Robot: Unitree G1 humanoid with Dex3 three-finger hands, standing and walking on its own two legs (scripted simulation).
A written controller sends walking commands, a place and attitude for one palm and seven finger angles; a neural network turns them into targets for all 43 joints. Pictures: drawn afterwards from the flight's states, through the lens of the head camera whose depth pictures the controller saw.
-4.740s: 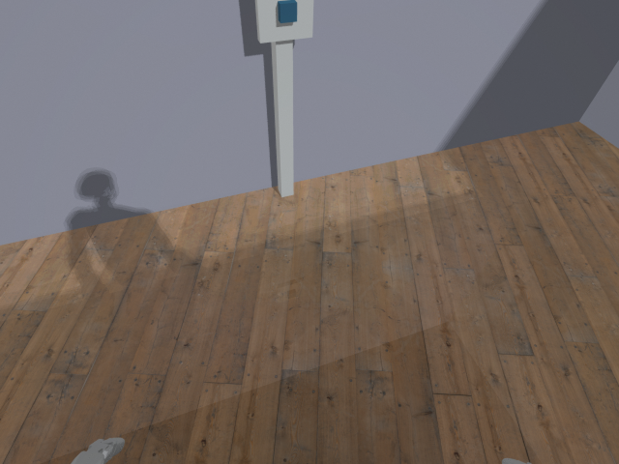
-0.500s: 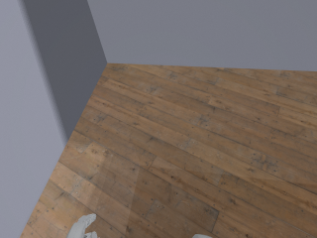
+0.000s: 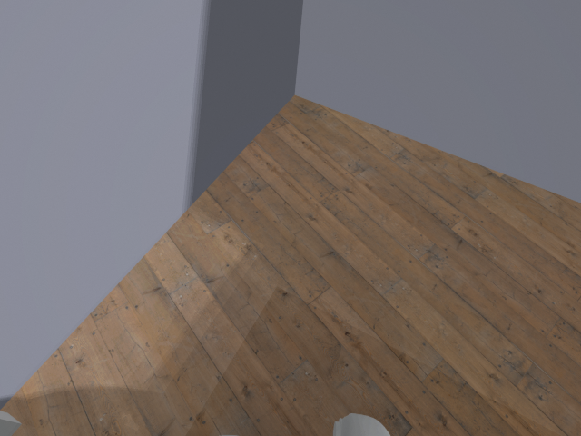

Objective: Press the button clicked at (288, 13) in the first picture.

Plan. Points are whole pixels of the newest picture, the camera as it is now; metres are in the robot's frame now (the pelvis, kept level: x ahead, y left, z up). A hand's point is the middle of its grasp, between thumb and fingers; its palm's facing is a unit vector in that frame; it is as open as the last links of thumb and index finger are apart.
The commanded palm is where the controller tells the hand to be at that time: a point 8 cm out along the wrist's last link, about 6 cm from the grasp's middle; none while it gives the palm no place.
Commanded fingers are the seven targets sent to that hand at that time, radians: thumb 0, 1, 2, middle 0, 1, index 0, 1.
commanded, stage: turn to face it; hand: left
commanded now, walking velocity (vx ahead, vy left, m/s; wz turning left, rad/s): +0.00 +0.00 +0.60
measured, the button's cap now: out of the picture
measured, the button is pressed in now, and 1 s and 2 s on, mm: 0 0 0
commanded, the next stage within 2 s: take the last steps up to it in 1.76 s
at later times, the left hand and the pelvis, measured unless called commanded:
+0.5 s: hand out of the picture -0.01 +0.14 -0.14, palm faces +0.33 -0.90 -0.28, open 7.4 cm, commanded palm none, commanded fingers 0.00 0.90 0.90 -0.20 -0.30 -0.20 -0.30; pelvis -0.03 -0.07 +0.01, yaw +19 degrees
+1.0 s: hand out of the picture -0.12 +0.20 -0.16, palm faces +0.61 -0.74 -0.26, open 7.4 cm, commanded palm none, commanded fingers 0.00 0.90 0.90 -0.20 -0.30 -0.20 -0.30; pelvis -0.06 -0.03 +0.00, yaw +37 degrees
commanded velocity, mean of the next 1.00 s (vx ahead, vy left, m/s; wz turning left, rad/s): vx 0.00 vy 0.00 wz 0.60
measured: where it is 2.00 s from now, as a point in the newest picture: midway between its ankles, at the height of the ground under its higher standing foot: outside the picture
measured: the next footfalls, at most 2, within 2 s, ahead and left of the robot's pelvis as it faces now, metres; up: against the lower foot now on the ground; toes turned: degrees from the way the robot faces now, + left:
right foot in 0.32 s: +0.03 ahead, -0.17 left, +0.00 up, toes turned +10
left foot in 0.74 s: -0.09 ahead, +0.07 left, +0.00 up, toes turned +35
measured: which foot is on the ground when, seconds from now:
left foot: down 0.00-0.32, up 0.34-0.72, down 0.74-1.00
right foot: up 0.00-0.30, down 0.32-0.74, up 0.76-1.00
